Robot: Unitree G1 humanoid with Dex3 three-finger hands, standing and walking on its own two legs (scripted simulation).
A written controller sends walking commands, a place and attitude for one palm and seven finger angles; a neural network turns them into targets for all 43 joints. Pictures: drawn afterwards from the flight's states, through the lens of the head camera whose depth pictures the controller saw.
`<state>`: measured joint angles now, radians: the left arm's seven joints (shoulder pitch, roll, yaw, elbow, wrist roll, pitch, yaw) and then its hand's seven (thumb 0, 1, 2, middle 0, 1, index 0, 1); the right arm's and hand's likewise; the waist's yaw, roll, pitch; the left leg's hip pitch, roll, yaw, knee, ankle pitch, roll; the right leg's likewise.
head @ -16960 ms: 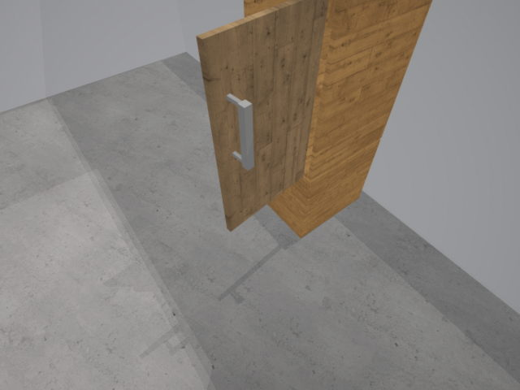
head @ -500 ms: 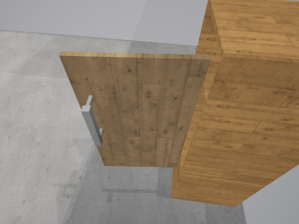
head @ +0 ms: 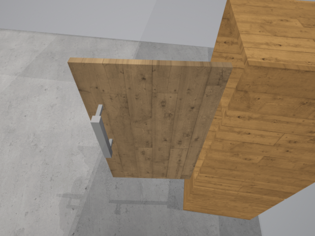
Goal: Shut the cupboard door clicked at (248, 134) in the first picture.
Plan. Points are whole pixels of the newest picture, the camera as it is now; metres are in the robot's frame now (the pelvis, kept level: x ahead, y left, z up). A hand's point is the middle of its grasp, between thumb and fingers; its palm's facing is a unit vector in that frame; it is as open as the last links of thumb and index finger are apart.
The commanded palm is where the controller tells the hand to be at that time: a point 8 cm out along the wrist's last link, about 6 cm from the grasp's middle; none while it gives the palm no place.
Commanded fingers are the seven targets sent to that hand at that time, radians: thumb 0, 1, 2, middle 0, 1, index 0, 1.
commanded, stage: shuffle to correct the standing spot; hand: left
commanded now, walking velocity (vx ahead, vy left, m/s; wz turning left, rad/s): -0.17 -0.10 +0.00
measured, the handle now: (104, 133) +0.37 +0.18 +0.03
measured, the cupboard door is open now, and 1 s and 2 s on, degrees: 97 97 97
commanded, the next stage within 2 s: come to a stop and stand still in 0.12 s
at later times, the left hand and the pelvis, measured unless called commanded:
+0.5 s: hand out of the picture -0.02 +0.16 -0.18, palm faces +0.02 -0.98 -0.18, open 7.4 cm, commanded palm none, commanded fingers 0.00 0.90 0.90 -0.20 -0.30 -0.20 -0.30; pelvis -0.05 -0.02 -0.01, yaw +0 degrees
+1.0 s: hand out of the picture -0.02 +0.22 -0.18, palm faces +0.00 -0.98 -0.22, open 7.4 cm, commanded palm none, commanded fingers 0.00 0.90 0.90 -0.20 -0.30 -0.20 -0.30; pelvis -0.03 +0.05 -0.01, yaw -1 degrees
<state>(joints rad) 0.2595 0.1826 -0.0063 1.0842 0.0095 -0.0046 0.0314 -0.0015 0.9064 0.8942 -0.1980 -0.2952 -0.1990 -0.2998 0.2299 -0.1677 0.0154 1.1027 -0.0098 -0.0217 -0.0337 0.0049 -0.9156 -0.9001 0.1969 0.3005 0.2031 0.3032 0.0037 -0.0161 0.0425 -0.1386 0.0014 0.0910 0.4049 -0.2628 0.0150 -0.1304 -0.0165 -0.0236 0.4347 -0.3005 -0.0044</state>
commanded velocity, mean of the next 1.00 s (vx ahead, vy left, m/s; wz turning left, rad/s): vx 0.00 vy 0.00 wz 0.00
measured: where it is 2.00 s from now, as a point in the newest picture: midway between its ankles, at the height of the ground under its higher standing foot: outside the picture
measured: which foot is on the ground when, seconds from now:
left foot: down 0.00-1.00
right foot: down 0.00-1.00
